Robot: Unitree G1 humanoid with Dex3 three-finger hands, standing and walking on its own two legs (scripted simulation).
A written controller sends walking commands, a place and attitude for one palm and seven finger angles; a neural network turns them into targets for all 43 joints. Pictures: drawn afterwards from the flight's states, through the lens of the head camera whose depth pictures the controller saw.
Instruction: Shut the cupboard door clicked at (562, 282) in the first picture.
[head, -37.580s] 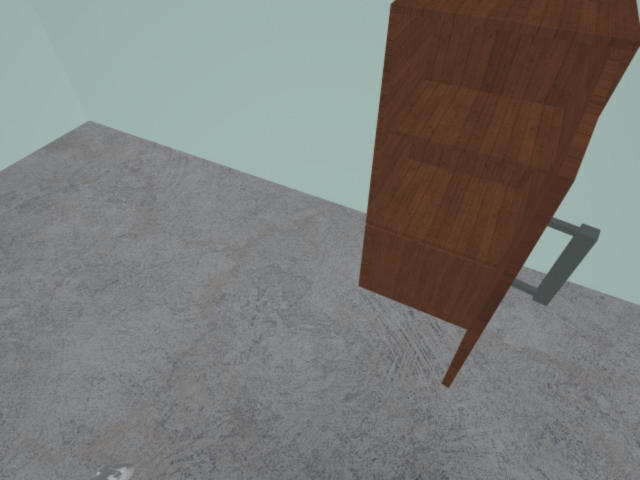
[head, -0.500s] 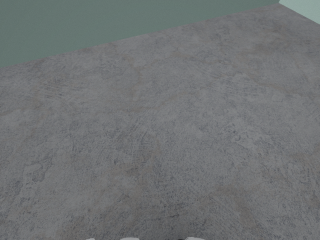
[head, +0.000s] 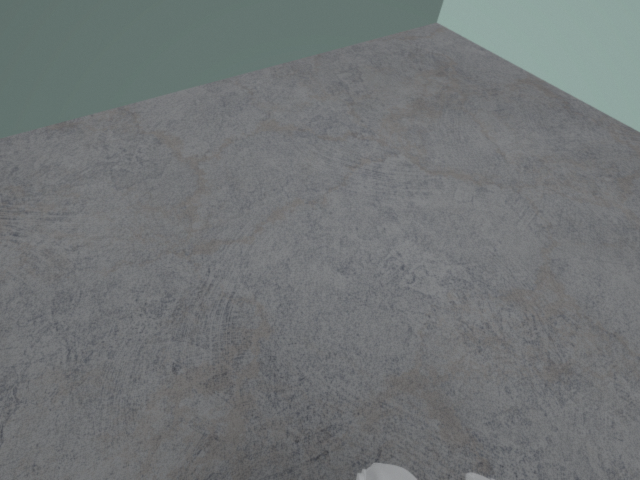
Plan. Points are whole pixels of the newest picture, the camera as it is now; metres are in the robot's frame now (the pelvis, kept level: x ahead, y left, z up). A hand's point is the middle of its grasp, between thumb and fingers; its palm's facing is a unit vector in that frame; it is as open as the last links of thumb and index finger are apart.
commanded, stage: turn to face it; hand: left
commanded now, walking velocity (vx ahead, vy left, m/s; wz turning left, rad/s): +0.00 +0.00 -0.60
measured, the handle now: out of the picture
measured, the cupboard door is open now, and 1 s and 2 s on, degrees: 52 52 52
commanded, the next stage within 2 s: none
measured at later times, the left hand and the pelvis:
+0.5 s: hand (235, 473) +0.15 +0.12 -0.16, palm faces -0.29 -0.92 -0.25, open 7.4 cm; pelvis +0.00 -0.04 -0.01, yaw -18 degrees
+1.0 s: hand (226, 423) +0.21 +0.15 -0.17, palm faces -0.53 -0.82 -0.21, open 7.4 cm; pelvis +0.03 +0.01 +0.00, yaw -37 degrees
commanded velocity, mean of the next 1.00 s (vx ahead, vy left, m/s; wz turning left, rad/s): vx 0.00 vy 0.00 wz -0.60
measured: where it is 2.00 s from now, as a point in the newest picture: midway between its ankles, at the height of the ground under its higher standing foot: outside the picture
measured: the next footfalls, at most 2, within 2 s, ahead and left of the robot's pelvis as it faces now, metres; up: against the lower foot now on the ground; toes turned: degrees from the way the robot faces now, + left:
right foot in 0.28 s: +0.01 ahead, -0.15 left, +0.00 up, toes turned -17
left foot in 0.70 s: +0.11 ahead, +0.08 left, +0.00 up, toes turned -23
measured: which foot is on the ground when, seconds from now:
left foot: down 0.00-0.28, up 0.30-0.68, down 0.70-1.00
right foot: up 0.00-0.26, down 0.28-0.70, up 0.72-1.00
